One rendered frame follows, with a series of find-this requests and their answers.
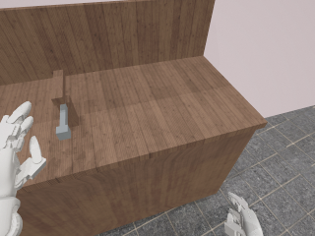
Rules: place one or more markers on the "tap lever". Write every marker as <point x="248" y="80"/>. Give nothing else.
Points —
<point x="63" y="131"/>

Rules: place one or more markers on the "left robot forearm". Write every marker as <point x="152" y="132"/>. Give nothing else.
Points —
<point x="11" y="223"/>

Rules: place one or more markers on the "counter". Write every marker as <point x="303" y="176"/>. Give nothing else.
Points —
<point x="154" y="125"/>

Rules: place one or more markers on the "right robot hand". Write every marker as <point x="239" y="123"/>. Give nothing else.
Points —
<point x="247" y="223"/>

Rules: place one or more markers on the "left robot hand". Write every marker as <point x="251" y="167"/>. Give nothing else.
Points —
<point x="12" y="132"/>

